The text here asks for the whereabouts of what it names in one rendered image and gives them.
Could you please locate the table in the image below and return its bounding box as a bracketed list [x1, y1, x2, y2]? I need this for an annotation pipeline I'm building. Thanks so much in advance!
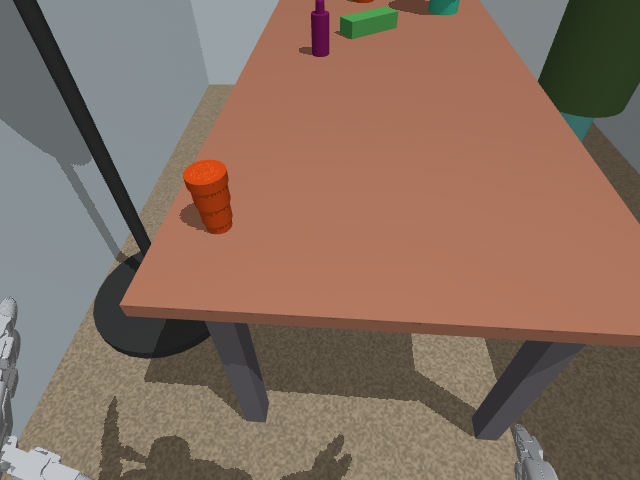
[119, 0, 640, 441]

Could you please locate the coat stand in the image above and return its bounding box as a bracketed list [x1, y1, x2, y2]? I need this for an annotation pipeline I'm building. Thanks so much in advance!
[13, 0, 211, 359]

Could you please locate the right robot hand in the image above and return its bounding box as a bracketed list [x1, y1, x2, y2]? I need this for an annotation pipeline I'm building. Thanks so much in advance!
[513, 424, 559, 480]

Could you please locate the left robot hand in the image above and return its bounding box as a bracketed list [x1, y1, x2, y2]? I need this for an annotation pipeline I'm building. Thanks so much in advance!
[0, 297, 94, 480]

